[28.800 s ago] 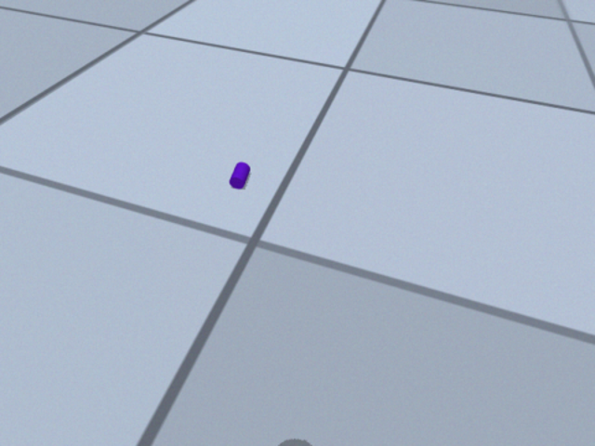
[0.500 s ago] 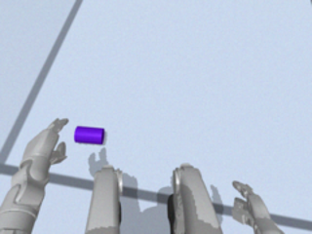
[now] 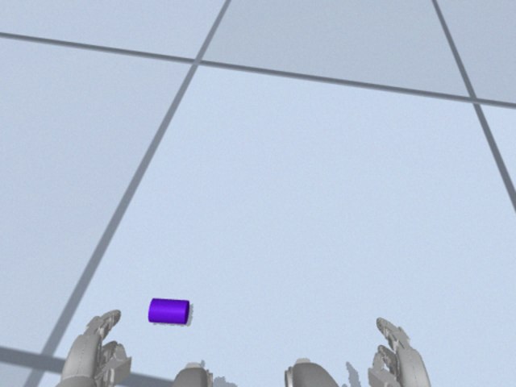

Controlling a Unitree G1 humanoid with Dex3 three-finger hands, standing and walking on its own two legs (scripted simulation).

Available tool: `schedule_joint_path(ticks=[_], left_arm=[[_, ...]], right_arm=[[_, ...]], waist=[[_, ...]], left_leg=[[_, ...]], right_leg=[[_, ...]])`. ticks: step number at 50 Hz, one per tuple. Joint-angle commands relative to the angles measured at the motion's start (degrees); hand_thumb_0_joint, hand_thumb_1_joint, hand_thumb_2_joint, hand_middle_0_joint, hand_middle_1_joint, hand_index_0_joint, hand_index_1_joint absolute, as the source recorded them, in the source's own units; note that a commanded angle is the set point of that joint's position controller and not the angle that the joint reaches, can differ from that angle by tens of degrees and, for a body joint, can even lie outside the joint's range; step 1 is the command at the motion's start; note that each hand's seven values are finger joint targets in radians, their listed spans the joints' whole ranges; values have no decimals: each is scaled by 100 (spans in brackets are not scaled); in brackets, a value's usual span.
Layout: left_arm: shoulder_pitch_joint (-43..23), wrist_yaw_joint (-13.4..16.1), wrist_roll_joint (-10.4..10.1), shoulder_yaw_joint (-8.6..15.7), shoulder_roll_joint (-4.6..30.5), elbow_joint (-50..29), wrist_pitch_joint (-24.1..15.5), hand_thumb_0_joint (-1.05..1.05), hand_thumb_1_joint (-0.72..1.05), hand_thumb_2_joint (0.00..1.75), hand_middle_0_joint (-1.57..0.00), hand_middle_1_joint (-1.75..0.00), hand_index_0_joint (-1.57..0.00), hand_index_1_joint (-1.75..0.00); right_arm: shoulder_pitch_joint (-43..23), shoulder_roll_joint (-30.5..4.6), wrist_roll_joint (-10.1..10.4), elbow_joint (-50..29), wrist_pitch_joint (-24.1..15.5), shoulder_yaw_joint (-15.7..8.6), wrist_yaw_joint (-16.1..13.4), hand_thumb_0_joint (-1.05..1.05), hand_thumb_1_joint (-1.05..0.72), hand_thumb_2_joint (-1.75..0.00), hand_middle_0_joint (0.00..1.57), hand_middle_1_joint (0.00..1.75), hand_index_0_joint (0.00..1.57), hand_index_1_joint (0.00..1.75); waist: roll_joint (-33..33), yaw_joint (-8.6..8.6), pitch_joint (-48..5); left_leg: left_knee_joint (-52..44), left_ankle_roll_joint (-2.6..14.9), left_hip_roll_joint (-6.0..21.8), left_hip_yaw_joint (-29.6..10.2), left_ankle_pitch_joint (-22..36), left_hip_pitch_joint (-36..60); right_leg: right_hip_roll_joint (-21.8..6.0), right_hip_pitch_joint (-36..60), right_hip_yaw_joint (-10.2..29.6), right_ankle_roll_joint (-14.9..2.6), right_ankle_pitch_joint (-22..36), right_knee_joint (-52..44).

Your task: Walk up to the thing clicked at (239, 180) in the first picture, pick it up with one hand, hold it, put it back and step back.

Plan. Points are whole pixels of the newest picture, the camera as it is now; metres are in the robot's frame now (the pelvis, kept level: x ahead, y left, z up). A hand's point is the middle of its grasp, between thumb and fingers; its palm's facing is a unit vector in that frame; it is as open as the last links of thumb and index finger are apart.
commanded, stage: home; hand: left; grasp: from above
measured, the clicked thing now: (169, 311) +0.45 +0.24 -0.64
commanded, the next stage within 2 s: none
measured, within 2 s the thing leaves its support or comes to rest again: neither
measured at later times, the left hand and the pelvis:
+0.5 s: hand (112, 380) +0.17 +0.18 -0.01, palm faces +0.07 -0.98 -0.19, open 7.4 cm; pelvis +0.02 +0.00 +0.04, yaw +1 degrees
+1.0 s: hand (113, 374) +0.18 +0.18 -0.01, palm faces +0.05 -0.98 -0.20, open 7.4 cm; pelvis +0.02 +0.00 +0.04, yaw +1 degrees
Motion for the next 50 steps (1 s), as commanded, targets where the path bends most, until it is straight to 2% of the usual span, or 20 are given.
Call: schedule_joint_path(ticks=[1, 3, 6, 9, 13, 17, 23, 26, 27, 31, 37, 46, 50], left_arm=[[384, 33, -195, 411, 529, -1600, -75, 0, 90, 90, -20, -30, -20, -30], [696, -13, -231, 414, 463, -1778, -17, 0, 90, 90, -20, -30, -20, -30], [881, -100, -206, 336, 414, -1779, 39, 0, 90, 90, -20, -30, -20, -30], [1010, -191, -156, 279, 366, -1743, 32, 0, 90, 90, -20, -30, -20, -30], [804, -284, -126, 297, 425, -1762, -6, 0, 90, 90, -20, -30, -20, -30], [615, -332, -90, 311, 465, -1785, -80, 0, 90, 90, -20, -30, -20, -30], [629, -318, -68, 318, 469, -1841, -122, 0, 90, 90, -20, -30, -20, -30], [613, -301, -44, 288, 498, -1804, -128, 0, 90, 90, -20, -30, -20, -30], [645, -287, -38, 307, 483, -1772, -129, 0, 90, 90, -20, -30, -20, -30], [686, -291, -47, 283, 465, -1831, -132, 0, 90, 90, -20, -30, -20, -30], [642, -278, -67, 298, 478, -1778, -139, 0, 90, 90, -20, -30, -20, -30], [699, -283, -64, 313, 496, -1788, -119, 0, 90, 90, -20, -30, -20, -30], [655, -274, -61, 300, 499, -1730, -100, 0, 90, 90, -20, -30, -20, -30]], right_arm=[[-119, -677, -36, -1010, -471, -274, -260, 0, -90, -90, 20, 30, 20, 30], [-76, -668, -56, -1025, -542, -286, -308, 0, -90, -90, 20, 30, 20, 30], [-47, -697, -101, -1055, -623, -304, -342, 0, -90, -90, 20, 30, 20, 30], [-41, -719, -134, -1060, -694, -342, -341, 0, -90, -90, 20, 30, 20, 30], [-136, -786, -172, -1075, -804, -371, -325, 0, -90, -90, 20, 30, 20, 30], [-123, -811, -202, -1035, -900, -398, -315, 0, -90, -90, 20, 30, 20, 30], [-192, -792, -223, -982, -965, -366, -294, 0, -90, -90, 20, 30, 20, 30], [-267, -806, -231, -982, -959, -364, -291, 0, -90, -90, 20, 30, 20, 30], [-278, -790, -232, -970, -961, -349, -297, 0, -90, -90, 20, 30, 20, 30], [-258, -793, -234, -967, -966, -358, -298, 0, -90, -90, 20, 30, 20, 30], [-291, -789, -229, -943, -978, -345, -324, 0, -90, -90, 20, 30, 20, 30], [-228, -799, -234, -883, -994, -372, -329, 0, -90, -90, 20, 30, 20, 30], [-259, -781, -227, -903, -977, -362, -340, 0, -90, -90, 20, 30, 20, 30]], waist=[[177, 64, -985], [150, 116, -946], [23, 67, -624], [-117, 100, -395], [-64, 92, -99], [-38, 77, -222], [99, 158, -389], [74, 130, -288], [37, 167, -229], [84, 175, -393], [-38, 168, -260], [38, 206, -468], [-58, 206, -273]], left_leg=[[-1519, 274, -303, 241, 1251, 1560], [-1625, 269, -290, 234, 1512, 1748], [-1796, 278, -271, 234, 1624, 1900], [-1976, 295, -288, 247, 1478, 1916], [-2126, 284, -284, 282, 1147, 1947], [-2095, 284, -293, 303, 1186, 2047], [-2079, 264, -314, 304, 1324, 2151], [-2132, 278, -313, 295, 1112, 2093], [-2125, 279, -322, 311, 1082, 2034], [-2149, 268, -303, 274, 1147, 2115], [-2136, 286, -305, 289, 1018, 2011], [-2103, 255, -269, 272, 1351, 2158], [-2085, 271, -287, 304, 1233, 2021]], right_leg=[[201, 1428, 35, -117, 1251, -1676], [227, 1582, -9, -118, 1477, -1746], [242, 1635, -85, -105, 1567, -1883], [245, 1689, -139, -98, 1383, -2028], [242, 1618, -197, -78, 1039, -2107], [219, 1649, -161, -68, 1087, -2086], [204, 1807, -139, -78, 1245, -2054], [209, 1779, -146, -63, 1080, -2119], [200, 1778, -138, -64, 1047, -2126], [220, 1812, -153, -83, 1080, -2079], [221, 1764, -141, -67, 966, -2143], [225, 1868, -149, -92, 1221, -2034], [207, 1804, -135, -68, 1132, -2128]])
